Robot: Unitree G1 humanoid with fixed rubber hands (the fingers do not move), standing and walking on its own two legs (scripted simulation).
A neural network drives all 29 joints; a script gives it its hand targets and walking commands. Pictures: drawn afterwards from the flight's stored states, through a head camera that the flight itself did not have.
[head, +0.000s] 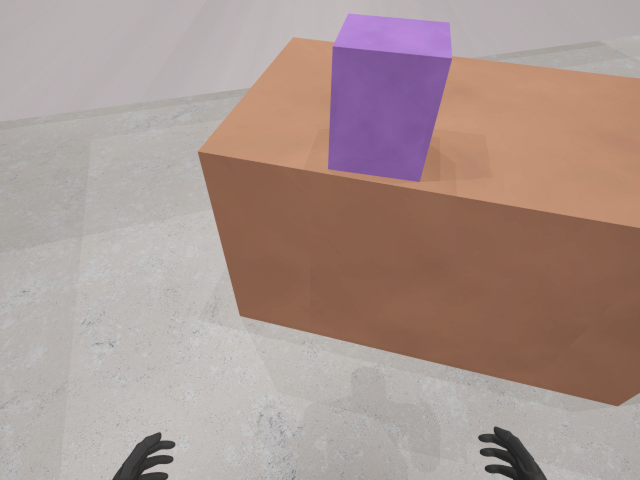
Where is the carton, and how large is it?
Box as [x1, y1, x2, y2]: [328, 14, 451, 181]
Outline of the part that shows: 348,14 335,40 332,51 328,168 419,181 451,60 449,23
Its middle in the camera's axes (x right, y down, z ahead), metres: +0.13 -0.30 +0.81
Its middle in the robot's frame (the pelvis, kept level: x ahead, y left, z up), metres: +0.83 -0.11 +0.09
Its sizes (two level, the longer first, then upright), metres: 0.203 0.178 0.260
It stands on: a pedestal, 0.71 m high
